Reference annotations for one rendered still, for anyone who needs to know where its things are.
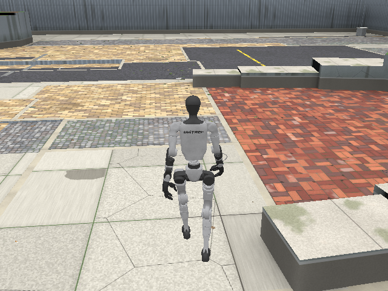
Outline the left robot upper arm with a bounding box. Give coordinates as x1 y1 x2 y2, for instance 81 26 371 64
168 122 181 157

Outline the humanoid robot head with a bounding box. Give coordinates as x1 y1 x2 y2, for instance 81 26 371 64
183 95 204 124

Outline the robot right hand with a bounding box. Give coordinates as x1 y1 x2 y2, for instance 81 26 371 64
210 165 224 177

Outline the robot left thigh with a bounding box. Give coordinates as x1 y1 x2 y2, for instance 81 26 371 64
173 169 188 205

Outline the robot left forearm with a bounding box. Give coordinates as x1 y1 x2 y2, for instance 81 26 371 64
163 148 175 182

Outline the robot left hand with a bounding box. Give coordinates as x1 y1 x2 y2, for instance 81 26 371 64
162 181 177 200

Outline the right robot upper arm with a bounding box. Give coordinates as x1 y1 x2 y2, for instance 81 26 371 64
206 121 220 154

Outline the robot right forearm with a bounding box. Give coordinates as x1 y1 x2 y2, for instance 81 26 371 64
214 145 224 167

